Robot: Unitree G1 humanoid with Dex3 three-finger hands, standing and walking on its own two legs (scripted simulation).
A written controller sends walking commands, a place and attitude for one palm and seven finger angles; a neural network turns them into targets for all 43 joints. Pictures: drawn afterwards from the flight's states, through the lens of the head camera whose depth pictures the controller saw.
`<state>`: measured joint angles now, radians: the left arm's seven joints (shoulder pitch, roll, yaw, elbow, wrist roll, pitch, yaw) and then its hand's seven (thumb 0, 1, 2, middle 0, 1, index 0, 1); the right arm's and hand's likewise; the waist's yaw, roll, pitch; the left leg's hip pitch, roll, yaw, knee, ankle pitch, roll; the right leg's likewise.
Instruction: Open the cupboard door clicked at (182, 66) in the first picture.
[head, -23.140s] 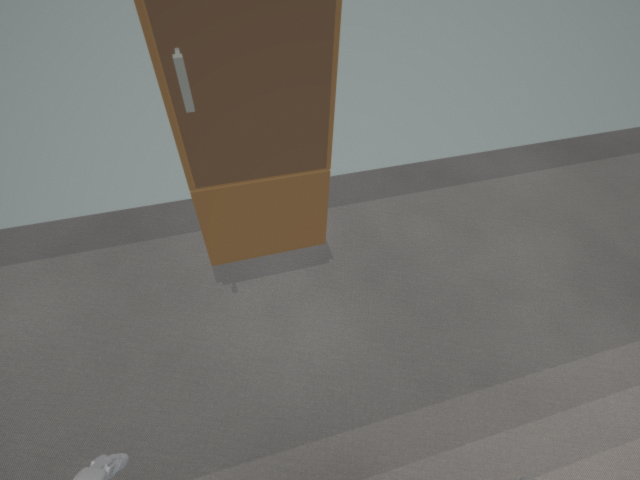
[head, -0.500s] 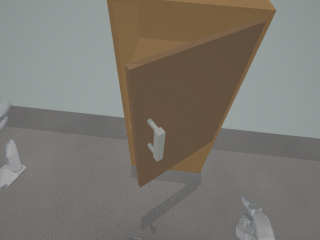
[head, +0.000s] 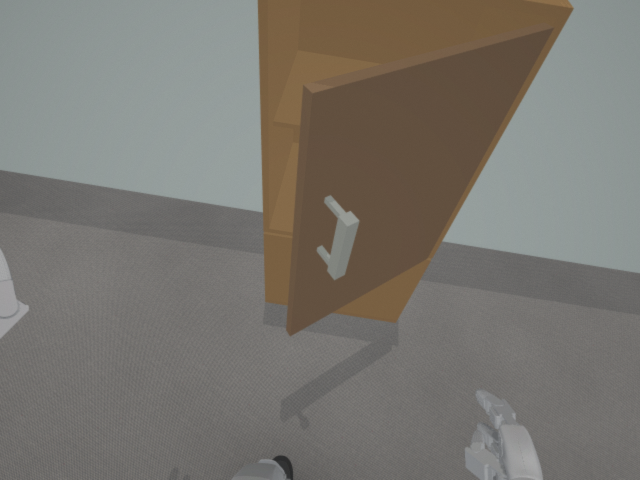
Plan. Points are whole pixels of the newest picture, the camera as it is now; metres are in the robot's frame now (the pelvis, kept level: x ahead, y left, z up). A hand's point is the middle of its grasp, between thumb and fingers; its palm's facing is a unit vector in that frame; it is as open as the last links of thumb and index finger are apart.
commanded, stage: step back with the hand held close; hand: left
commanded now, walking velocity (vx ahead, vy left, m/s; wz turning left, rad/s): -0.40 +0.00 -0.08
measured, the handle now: (334, 238) +0.44 +0.01 +0.02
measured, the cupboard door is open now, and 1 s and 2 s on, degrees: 41 41 41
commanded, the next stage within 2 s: stop stepping back and stand still in 0.12 s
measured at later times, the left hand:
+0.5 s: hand out of the picture +0.12 +0.25 +0.19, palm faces +0.39 -0.82 -0.41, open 7.4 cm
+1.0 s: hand out of the picture +0.02 +0.26 +0.16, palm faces +0.42 -0.79 -0.44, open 7.4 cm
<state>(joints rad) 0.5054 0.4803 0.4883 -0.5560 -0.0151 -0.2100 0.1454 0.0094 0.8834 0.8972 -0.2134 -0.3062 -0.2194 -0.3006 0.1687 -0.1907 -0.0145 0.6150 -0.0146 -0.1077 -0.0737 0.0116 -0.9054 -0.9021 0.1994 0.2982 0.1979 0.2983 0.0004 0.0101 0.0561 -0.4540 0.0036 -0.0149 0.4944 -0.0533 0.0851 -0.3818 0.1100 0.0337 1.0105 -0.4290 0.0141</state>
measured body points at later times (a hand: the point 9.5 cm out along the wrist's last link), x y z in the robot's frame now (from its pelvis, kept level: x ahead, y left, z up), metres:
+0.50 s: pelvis -0.11 +0.00 -0.02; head -0.14 +0.02 +0.43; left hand +0.09 +0.29 +0.21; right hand +0.00 -0.26 -0.09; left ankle +0.02 +0.07 -0.73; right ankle -0.23 -0.10 -0.72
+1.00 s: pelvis -0.19 +0.00 +0.00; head -0.21 -0.01 +0.45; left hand -0.01 +0.30 +0.18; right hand -0.06 -0.26 -0.09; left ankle -0.21 +0.15 -0.73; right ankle -0.17 -0.08 -0.73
